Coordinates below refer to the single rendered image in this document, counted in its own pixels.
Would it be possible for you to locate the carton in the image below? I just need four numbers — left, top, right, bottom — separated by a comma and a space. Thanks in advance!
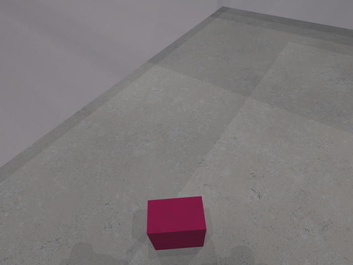
147, 196, 206, 250

